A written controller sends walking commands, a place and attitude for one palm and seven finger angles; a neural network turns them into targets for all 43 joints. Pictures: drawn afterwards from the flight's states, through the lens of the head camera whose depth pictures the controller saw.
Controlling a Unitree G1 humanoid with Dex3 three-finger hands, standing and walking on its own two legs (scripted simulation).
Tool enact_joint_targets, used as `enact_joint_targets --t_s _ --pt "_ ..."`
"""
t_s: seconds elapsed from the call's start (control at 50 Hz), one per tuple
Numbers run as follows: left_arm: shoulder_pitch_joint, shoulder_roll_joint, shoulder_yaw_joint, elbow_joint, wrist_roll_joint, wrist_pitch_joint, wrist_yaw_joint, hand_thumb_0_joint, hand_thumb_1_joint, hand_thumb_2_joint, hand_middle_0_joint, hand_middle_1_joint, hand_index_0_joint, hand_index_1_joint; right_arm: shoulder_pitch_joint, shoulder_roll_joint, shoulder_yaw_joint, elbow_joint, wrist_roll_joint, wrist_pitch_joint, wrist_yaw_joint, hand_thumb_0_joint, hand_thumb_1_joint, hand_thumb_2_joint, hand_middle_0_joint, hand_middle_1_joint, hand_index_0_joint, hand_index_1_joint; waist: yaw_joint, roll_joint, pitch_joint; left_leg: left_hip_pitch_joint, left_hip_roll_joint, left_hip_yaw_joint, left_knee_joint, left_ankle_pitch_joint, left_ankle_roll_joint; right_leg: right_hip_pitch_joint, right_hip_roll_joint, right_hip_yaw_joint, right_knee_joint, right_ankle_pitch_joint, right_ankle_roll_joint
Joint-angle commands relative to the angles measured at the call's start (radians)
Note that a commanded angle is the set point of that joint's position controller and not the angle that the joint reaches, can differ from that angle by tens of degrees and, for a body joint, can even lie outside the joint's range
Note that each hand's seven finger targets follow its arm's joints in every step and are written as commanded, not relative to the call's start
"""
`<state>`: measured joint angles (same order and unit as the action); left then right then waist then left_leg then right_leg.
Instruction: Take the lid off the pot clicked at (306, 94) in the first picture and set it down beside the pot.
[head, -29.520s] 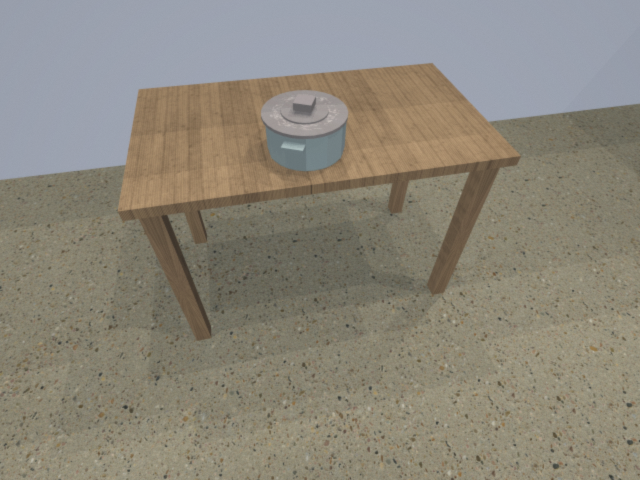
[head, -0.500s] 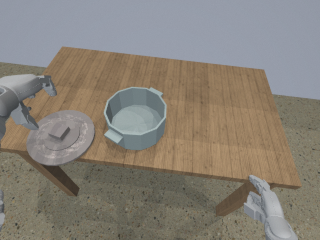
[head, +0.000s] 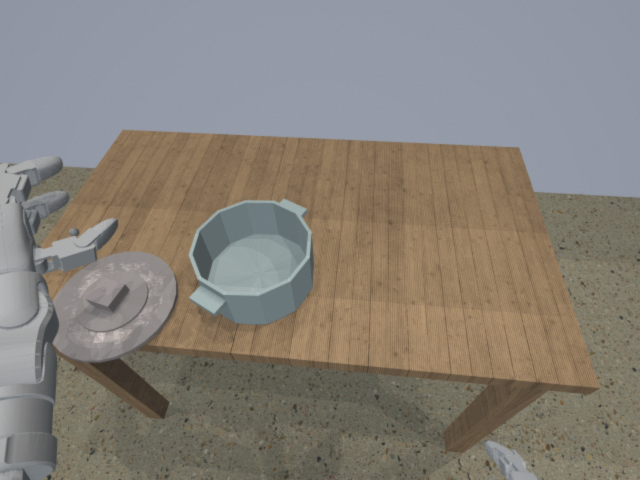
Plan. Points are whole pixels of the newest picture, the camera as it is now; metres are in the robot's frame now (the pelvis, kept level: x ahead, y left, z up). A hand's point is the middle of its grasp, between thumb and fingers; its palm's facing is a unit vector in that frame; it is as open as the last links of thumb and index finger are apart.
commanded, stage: draw the hand back to the body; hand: left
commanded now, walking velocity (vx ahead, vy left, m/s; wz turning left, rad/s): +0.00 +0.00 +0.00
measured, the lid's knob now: (108, 294) +0.39 +0.39 -0.08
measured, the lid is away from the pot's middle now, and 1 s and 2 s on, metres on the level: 0.25 0.25 0.25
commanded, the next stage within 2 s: step back with the hand held close in 1.34 s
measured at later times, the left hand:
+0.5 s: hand (71, 280) +0.28 +0.27 +0.15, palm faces +0.50 -0.80 -0.34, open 7.9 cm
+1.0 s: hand (44, 349) +0.20 +0.26 +0.15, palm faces +0.43 -0.82 -0.37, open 7.4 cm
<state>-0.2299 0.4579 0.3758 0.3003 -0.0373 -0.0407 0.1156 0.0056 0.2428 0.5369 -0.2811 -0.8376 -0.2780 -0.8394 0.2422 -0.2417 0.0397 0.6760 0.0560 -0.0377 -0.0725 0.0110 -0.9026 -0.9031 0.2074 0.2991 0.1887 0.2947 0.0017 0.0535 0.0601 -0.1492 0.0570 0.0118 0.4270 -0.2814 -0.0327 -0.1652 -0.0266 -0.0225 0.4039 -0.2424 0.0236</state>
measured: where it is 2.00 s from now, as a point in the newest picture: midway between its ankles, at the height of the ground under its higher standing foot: outside the picture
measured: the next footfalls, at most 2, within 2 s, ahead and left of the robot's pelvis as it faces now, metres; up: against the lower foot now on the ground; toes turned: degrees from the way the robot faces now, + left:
none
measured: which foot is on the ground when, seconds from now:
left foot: down 0.00-1.00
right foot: down 0.00-1.00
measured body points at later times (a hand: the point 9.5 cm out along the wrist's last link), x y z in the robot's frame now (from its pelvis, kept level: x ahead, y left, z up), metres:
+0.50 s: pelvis +0.01 -0.02 +0.00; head +0.02 -0.04 +0.45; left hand +0.25 +0.31 +0.17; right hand +0.19 -0.26 -0.10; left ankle -0.04 +0.14 -0.74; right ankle -0.02 -0.14 -0.74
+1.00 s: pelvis -0.01 +0.01 +0.00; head -0.01 -0.01 +0.45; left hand +0.17 +0.30 +0.17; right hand +0.18 -0.21 -0.09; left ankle -0.04 +0.14 -0.74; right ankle -0.02 -0.14 -0.74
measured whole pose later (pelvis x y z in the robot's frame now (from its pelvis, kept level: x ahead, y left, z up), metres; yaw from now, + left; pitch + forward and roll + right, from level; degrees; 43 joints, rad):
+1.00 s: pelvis -0.01 +0.01 +0.00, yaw +0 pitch -3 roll -1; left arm 0.40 0.33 0.31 -0.37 -0.06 -0.06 0.13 0.02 0.89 0.89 -0.21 -0.30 -0.21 -0.30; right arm 0.17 -0.22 0.02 0.65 0.03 -0.12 -0.07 0.01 -0.90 -0.90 0.21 0.30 0.19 0.29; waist 0.06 0.06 0.03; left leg -0.10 0.05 0.03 0.45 -0.29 -0.02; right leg -0.12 -0.04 -0.01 0.42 -0.25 0.03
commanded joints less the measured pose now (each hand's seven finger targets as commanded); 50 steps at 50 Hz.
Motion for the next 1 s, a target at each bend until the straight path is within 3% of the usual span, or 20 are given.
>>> enact_joint_targets --t_s 0.0,0.04,0.08,0.12,0.16,0.18,0.22,0.24,0.26,0.28,0.3,0.34,0.46,0.54,0.62,0.66,0.76,0.86,0.92,0.98 --pt "-0.198 0.301 0.128 -0.317 -0.006 -0.070 0.029 0.000 0.429 0.643 -0.251 -0.686 -0.251 -0.686 -0.112 -0.149 -0.073 -0.128 -0.002 -0.074 -0.014 0.000 -0.900 -0.900 0.200 0.300 0.200 0.300 0.024 -0.037 -0.335 0.111 -0.018 0.041 -0.005 0.423 0.071 0.128 0.010 -0.055 -0.002 0.427 -0.038" --pt "-0.128 0.279 0.136 -0.239 -0.013 -0.050 0.028 0.000 0.470 0.665 -0.247 -0.652 -0.247 -0.652 -0.101 -0.153 -0.081 -0.107 0.002 -0.061 -0.016 0.000 -0.900 -0.900 0.200 0.300 0.200 0.300 0.022 -0.131 -0.290 0.074 -0.019 0.053 -0.004 0.388 0.076 0.118 0.008 -0.050 0.001 0.447 -0.026" --pt "-0.098 0.244 0.111 -0.239 -0.015 -0.049 0.020 0.000 0.511 0.688 -0.242 -0.619 -0.242 -0.619 -0.114 -0.148 -0.082 -0.103 0.005 -0.055 -0.016 0.000 -0.900 -0.900 0.200 0.300 0.200 0.300 0.020 -0.094 -0.261 0.070 -0.026 0.067 -0.008 0.374 0.076 0.106 0.004 -0.043 0.000 0.450 -0.021" --pt "-0.126 0.253 0.103 -0.417 -0.014 -0.069 0.020 0.000 0.552 0.710 -0.238 -0.585 -0.238 -0.585 -0.136 -0.135 -0.080 -0.121 0.007 -0.073 -0.012 0.000 -0.900 -0.900 0.200 0.300 0.200 0.300 0.029 0.024 -0.322 0.122 -0.031 0.065 0.000 0.417 0.078 0.129 -0.002 -0.039 0.003 0.476 -0.026" --pt "-0.100 0.256 0.107 -0.512 -0.013 -0.078 0.025 0.000 0.593 0.732 -0.234 -0.552 -0.234 -0.552 -0.151 -0.129 -0.076 -0.126 0.003 -0.091 -0.009 0.000 -0.900 -0.900 0.200 0.300 0.200 0.300 0.033 0.060 -0.334 0.151 -0.029 0.064 0.010 0.464 0.078 0.135 -0.001 -0.040 0.003 0.504 -0.028" --pt "-0.045 0.257 0.127 -0.485 -0.014 -0.072 0.030 0.000 0.613 0.744 -0.231 -0.535 -0.231 -0.535 -0.150 -0.130 -0.078 -0.123 0.000 -0.096 -0.010 0.000 -0.900 -0.900 0.200 0.300 0.200 0.300 0.039 0.050 -0.326 0.147 -0.029 0.066 0.011 0.478 0.078 0.134 0.002 -0.043 0.010 0.511 -0.027" --pt "0.043 0.254 0.161 -0.396 -0.026 -0.055 0.034 0.000 0.654 0.766 -0.227 -0.501 -0.227 -0.501 -0.150 -0.134 -0.083 -0.115 0.000 -0.089 -0.011 0.000 -0.900 -0.900 0.200 0.300 0.200 0.300 0.043 -0.068 -0.262 0.104 -0.023 0.070 0.011 0.443 0.078 0.121 0.002 -0.046 0.015 0.530 -0.019" --pt "0.044 0.246 0.159 -0.388 -0.029 -0.054 0.031 0.000 0.675 0.777 -0.225 -0.485 -0.225 -0.485 -0.151 -0.133 -0.085 -0.115 0.003 -0.082 -0.012 0.000 -0.900 -0.900 0.200 0.300 0.200 0.300 0.042 -0.087 -0.251 0.091 -0.024 0.072 0.009 0.423 0.077 0.119 -0.001 -0.043 0.017 0.527 -0.016" --pt "0.064 0.263 0.182 -0.403 -0.032 -0.056 0.030 0.000 0.695 0.788 -0.222 -0.468 -0.222 -0.468 -0.158 -0.131 -0.086 -0.119 0.004 -0.079 -0.013 0.000 -0.900 -0.900 0.200 0.300 0.200 0.300 0.046 -0.073 -0.242 0.089 -0.024 0.072 0.009 0.421 0.076 0.122 -0.004 -0.040 0.015 0.531 -0.019" --pt "0.081 0.221 0.147 -0.401 -0.033 -0.056 0.023 0.000 0.716 0.799 -0.220 -0.451 -0.220 -0.451 -0.165 -0.126 -0.083 -0.126 0.004 -0.076 -0.013 0.000 -0.900 -0.900 0.200 0.300 0.200 0.300 0.042 -0.060 -0.230 0.084 -0.028 0.078 0.002 0.408 0.075 0.111 -0.002 -0.039 0.015 0.513 -0.016" --pt "0.051 0.214 0.129 -0.472 -0.034 -0.064 0.019 0.000 0.736 0.811 -0.218 -0.434 -0.218 -0.434 -0.175 -0.121 -0.080 -0.139 0.008 -0.080 -0.011 0.000 -0.900 -0.900 0.200 0.300 0.200 0.300 0.043 0.014 -0.241 0.104 -0.027 0.073 -0.002 0.400 0.072 0.101 -0.004 -0.037 0.007 0.474 -0.019" --pt "0.057 0.189 0.101 -0.597 -0.032 -0.080 0.020 0.000 0.777 0.833 -0.213 -0.401 -0.213 -0.401 -0.189 -0.111 -0.075 -0.157 0.003 -0.100 -0.007 0.000 -0.900 -0.900 0.200 0.300 0.200 0.300 0.044 0.078 -0.264 0.149 -0.027 0.071 -0.001 0.419 0.073 0.094 -0.002 -0.040 -0.003 0.453 -0.025" --pt "0.157 0.181 0.131 -0.564 -0.034 -0.068 0.029 0.000 0.900 0.900 -0.200 -0.300 -0.200 -0.300 -0.190 -0.116 -0.080 -0.143 -0.005 -0.094 -0.017 0.000 -0.900 -0.900 0.200 0.300 0.200 0.300 0.042 -0.045 -0.207 0.118 -0.022 0.066 -0.004 0.381 0.073 0.074 0.004 -0.048 -0.009 0.427 -0.021" --pt "0.208 0.131 0.087 -0.700 -0.033 -0.084 0.025 0.000 0.900 0.900 -0.200 -0.300 -0.200 -0.300 -0.208 -0.102 -0.073 -0.169 -0.008 -0.112 -0.015 0.000 -0.900 -0.900 0.200 0.300 0.200 0.300 0.049 0.045 -0.234 0.145 -0.025 0.065 -0.012 0.349 0.070 0.071 0.002 -0.047 -0.017 0.363 -0.025" --pt "0.298 0.118 0.091 -0.699 -0.037 -0.081 0.029 0.000 0.900 0.900 -0.200 -0.300 -0.200 -0.300 -0.206 -0.101 -0.068 -0.167 -0.016 -0.123 -0.013 0.000 -0.900 -0.900 0.200 0.300 0.200 0.300 0.052 -0.021 -0.194 0.115 -0.019 0.051 -0.024 0.317 0.067 0.061 0.009 -0.055 -0.022 0.319 -0.027" --pt "0.327 0.129 0.111 -0.709 -0.034 -0.082 0.030 0.000 0.900 0.900 -0.200 -0.300 -0.200 -0.300 -0.212 -0.100 -0.069 -0.164 -0.016 -0.118 -0.014 0.000 -0.900 -0.900 0.200 0.300 0.200 0.300 0.054 -0.022 -0.175 0.104 -0.019 0.048 -0.029 0.306 0.065 0.054 0.007 -0.054 -0.025 0.300 -0.029" --pt "0.368 0.076 0.048 -0.827 -0.026 -0.092 0.021 0.000 0.900 0.900 -0.200 -0.300 -0.200 -0.300 -0.227 -0.091 -0.060 -0.189 -0.020 -0.131 -0.009 0.000 -0.900 -0.900 0.200 0.300 0.200 0.300 0.053 0.037 -0.163 0.103 -0.019 0.038 -0.040 0.261 0.060 0.037 0.008 -0.053 -0.034 0.233 -0.033" --pt "0.464 0.073 0.059 -0.840 -0.030 -0.088 0.023 0.000 0.900 0.900 -0.200 -0.300 -0.200 -0.300 -0.222 -0.091 -0.061 -0.190 -0.025 -0.132 -0.009 0.000 -0.900 -0.900 0.200 0.300 0.200 0.300 0.056 -0.028 -0.130 0.070 -0.015 0.031 -0.047 0.218 0.057 0.029 0.011 -0.054 -0.043 0.191 -0.033" --pt "0.512 0.053 0.043 -0.905 -0.025 -0.094 0.023 0.000 0.900 0.900 -0.200 -0.300 -0.200 -0.300 -0.225 -0.083 -0.059 -0.198 -0.026 -0.138 -0.009 0.000 -0.900 -0.900 0.200 0.300 0.200 0.300 0.060 0.040 -0.137 0.071 -0.017 0.034 -0.042 0.217 0.055 0.029 0.008 -0.048 -0.042 0.188 -0.036" --pt "0.581 0.038 0.024 -0.960 -0.018 -0.097 0.024 0.000 0.900 0.900 -0.200 -0.300 -0.200 -0.300 -0.221 -0.079 -0.057 -0.203 -0.031 -0.150 -0.006 0.000 -0.900 -0.900 0.200 0.300 0.200 0.300 0.060 0.047 -0.142 0.069 -0.015 0.030 -0.039 0.226 0.054 0.032 0.009 -0.050 -0.040 0.191 -0.038"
